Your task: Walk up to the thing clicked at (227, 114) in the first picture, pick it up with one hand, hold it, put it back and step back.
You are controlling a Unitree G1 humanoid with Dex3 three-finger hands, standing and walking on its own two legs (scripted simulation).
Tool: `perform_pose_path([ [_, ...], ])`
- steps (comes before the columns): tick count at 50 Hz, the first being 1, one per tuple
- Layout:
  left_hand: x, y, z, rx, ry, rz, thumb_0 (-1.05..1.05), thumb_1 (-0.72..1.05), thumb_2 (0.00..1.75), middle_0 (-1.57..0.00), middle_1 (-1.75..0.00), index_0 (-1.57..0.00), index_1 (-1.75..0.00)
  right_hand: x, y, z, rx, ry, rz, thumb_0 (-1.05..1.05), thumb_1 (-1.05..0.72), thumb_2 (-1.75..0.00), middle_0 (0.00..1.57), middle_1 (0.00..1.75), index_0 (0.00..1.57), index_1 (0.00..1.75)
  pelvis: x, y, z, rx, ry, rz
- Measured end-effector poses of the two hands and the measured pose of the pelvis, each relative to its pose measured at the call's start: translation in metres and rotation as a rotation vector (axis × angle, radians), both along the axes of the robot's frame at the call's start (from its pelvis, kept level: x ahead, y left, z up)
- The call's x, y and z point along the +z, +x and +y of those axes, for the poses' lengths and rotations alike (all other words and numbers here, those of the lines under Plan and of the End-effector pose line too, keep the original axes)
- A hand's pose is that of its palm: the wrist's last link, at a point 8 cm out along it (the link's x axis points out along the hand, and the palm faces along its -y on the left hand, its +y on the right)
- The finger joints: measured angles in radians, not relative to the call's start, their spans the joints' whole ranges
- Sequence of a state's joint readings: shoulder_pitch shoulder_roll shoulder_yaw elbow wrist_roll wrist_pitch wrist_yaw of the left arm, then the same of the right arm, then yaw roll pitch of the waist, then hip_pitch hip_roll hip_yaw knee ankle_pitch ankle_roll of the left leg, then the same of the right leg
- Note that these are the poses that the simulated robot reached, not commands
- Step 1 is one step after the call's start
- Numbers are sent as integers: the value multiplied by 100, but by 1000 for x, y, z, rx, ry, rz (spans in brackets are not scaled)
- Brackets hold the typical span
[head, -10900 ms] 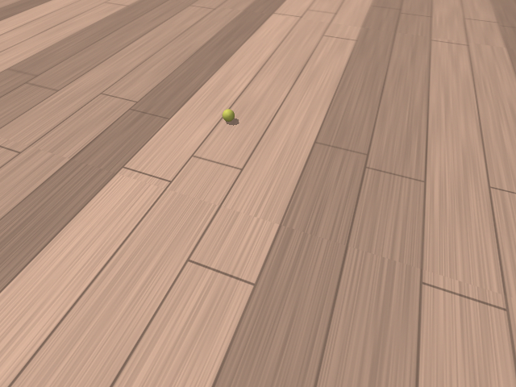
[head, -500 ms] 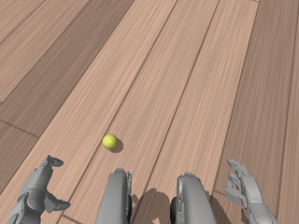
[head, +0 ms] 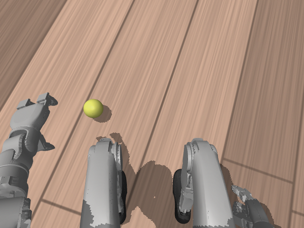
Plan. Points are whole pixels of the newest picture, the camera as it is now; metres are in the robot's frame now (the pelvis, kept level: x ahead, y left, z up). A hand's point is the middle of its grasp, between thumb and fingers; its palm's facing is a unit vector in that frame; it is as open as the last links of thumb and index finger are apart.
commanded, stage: rise first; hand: left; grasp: from above
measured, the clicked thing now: (93, 108) +0.48 +0.26 -0.37
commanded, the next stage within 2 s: approach in 1.18 s
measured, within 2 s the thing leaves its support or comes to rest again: neither
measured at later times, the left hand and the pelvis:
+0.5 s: hand (57, 118) +0.40 +0.33 -0.21, palm faces -0.47 -0.08 -0.88, open 14.2 cm; pelvis +0.00 +0.01 -0.06, yaw -2 degrees
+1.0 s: hand (64, 115) +0.42 +0.32 -0.25, palm faces -0.46 -0.06 -0.89, open 14.1 cm; pelvis +0.01 +0.00 -0.08, yaw -2 degrees
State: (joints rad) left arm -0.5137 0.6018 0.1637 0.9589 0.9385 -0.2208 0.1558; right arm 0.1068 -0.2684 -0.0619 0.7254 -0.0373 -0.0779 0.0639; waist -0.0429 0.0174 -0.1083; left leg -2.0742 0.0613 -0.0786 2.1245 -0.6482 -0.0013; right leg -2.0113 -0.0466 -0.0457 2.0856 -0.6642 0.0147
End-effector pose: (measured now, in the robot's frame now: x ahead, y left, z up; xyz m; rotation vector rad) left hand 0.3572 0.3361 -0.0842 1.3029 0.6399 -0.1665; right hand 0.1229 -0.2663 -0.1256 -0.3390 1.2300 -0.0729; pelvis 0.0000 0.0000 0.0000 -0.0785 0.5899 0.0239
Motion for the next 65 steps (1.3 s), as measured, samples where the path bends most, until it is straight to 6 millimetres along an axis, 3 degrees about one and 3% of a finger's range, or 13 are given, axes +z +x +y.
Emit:
perform_pose_path([
  [10, -32, 22, -1, -107, 62, -24, -1, -55, 104, -7, -103, -7, -104, -17, -28, -10, -7, -48, 78, 1, -90, -90, 20, 30, 21, 30, -30, -5, 1, -6, -17, -15],
  [26, -73, 47, -8, -207, 124, -36, 0, -54, 101, -8, -100, -8, -100, -40, -30, -7, 14, -65, 120, 1, -91, -90, 20, 30, 21, 30, -59, -2, 6, -13, -33, -14],
  [41, -93, 60, -12, -225, 140, -50, 0, -54, 100, -7, -102, -8, -102, -55, -35, -4, 15, -55, 161, 1, -92, -90, 20, 30, 21, 30, -73, 4, 6, -18, -34, -5],
  [65, -114, 71, -17, -217, 137, -49, 0, -54, 100, -8, -105, -9, -104, -62, -43, -8, 16, -63, 195, 0, -92, -90, 20, 30, 21, 30, -83, 8, 5, -22, -38, 2],
])
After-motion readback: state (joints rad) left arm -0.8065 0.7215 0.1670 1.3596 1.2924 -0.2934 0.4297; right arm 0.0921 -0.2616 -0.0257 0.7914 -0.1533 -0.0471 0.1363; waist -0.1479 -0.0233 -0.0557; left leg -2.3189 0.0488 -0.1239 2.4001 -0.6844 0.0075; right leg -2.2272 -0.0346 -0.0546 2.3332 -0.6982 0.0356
